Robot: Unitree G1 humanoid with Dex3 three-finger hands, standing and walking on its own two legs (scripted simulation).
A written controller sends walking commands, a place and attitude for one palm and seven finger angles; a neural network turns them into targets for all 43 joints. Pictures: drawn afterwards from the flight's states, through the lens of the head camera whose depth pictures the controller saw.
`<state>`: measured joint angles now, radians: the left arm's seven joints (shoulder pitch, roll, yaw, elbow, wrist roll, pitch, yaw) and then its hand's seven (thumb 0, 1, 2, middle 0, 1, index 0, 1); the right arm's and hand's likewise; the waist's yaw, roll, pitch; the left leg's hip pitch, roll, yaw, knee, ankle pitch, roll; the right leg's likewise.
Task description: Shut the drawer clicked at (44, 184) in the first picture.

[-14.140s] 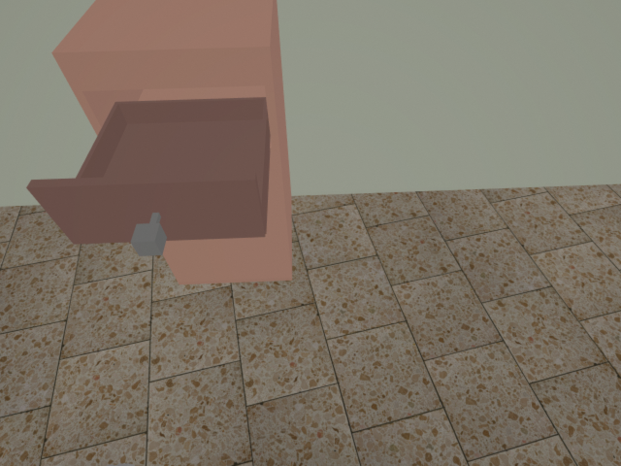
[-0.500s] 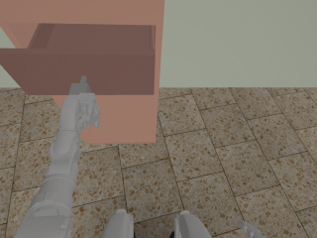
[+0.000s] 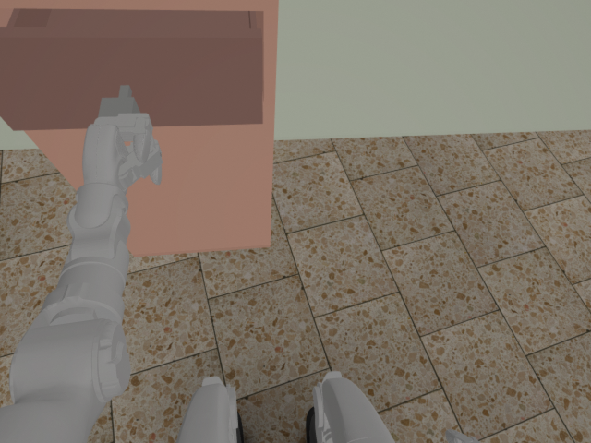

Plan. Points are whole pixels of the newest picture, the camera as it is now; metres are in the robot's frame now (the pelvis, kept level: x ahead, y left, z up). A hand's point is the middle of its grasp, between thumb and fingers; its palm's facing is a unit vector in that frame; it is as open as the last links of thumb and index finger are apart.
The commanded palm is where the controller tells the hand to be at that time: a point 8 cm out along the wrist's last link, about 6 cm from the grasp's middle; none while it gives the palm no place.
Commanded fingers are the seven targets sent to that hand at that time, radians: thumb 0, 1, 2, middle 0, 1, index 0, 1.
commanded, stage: push the drawer shut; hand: left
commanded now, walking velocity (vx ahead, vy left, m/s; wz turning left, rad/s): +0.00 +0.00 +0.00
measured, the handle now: (123, 109) +0.56 +0.20 +0.06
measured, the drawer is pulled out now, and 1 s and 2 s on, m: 0.05 0.00 0.00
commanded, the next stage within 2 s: pull the fist back off the drawer in 0.58 s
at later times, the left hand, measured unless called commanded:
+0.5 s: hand (157, 124) +0.54 +0.15 +0.06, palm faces +0.00 -1.00 -0.03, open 3.6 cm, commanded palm +0.54 +0.20 +0.06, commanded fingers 0.00 0.90 0.90 -1.40 -1.60 -1.40 -1.60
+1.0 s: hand (156, 125) +0.54 +0.15 +0.06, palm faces -0.01 -1.00 -0.04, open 3.5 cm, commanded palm +0.52 +0.20 +0.06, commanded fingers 0.00 0.90 0.90 -1.40 -1.60 -1.40 -1.60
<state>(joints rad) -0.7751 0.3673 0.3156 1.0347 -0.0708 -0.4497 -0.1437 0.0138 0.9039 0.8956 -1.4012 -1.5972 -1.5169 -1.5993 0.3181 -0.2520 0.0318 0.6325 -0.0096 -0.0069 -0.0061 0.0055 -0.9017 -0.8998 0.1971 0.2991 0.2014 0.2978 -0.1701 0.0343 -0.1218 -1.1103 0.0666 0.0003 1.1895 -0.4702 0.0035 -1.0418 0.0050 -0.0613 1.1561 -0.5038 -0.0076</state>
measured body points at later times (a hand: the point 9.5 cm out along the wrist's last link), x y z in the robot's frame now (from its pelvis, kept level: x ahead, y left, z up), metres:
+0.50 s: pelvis +0.01 +0.01 +0.00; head +0.16 +0.03 +0.42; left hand +0.53 +0.20 +0.06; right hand +0.00 -0.25 -0.11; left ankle +0.04 +0.12 -0.64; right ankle +0.02 -0.12 -0.64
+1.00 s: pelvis -0.03 +0.01 -0.02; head +0.13 +0.04 +0.40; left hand +0.53 +0.21 +0.06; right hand -0.04 -0.25 -0.12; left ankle +0.04 +0.12 -0.64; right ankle +0.02 -0.12 -0.64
